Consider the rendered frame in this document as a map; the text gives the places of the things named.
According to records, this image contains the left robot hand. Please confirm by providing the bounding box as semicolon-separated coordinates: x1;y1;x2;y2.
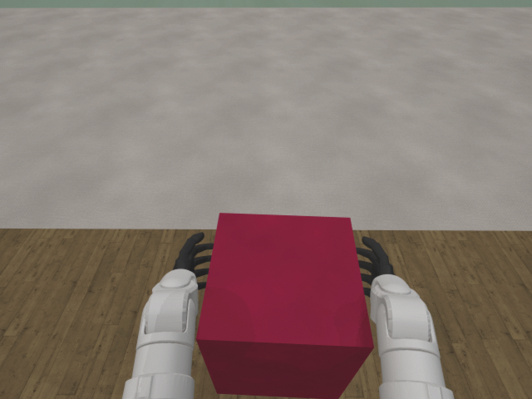
173;232;214;290

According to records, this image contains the carton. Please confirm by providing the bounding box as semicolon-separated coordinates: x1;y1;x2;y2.
196;213;374;399

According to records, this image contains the robot right forearm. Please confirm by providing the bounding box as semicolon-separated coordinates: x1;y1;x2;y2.
370;274;455;399

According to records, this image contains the right robot hand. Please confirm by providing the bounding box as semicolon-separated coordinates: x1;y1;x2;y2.
356;236;395;297

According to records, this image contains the robot left forearm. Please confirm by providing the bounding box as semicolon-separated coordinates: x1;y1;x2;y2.
122;268;199;399

